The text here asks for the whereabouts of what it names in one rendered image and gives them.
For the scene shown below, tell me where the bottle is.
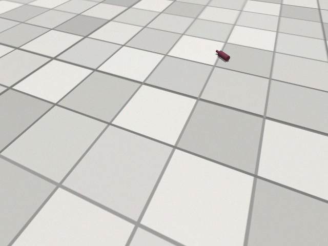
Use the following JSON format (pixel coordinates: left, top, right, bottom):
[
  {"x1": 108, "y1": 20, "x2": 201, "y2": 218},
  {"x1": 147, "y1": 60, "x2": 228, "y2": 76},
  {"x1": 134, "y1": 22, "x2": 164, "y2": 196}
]
[{"x1": 216, "y1": 50, "x2": 230, "y2": 61}]

